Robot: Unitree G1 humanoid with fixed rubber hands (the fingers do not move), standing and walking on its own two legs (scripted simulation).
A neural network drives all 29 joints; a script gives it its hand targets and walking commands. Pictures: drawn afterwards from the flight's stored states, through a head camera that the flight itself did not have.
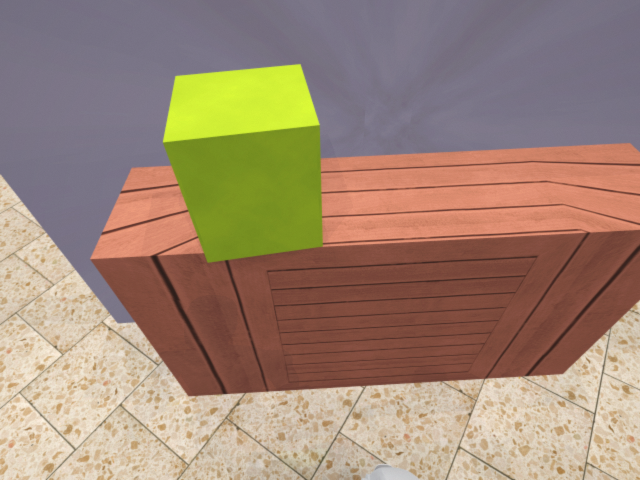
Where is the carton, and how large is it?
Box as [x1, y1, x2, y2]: [163, 64, 322, 262]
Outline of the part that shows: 300,64 175,76 163,143 208,262 322,246 319,124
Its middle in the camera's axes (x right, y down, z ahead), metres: -0.12 -0.13 +0.68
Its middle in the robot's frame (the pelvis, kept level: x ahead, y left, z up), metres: +0.62 +0.10 +0.07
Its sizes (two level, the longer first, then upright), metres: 0.210 0.200 0.250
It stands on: a pedestal, 0.66 m high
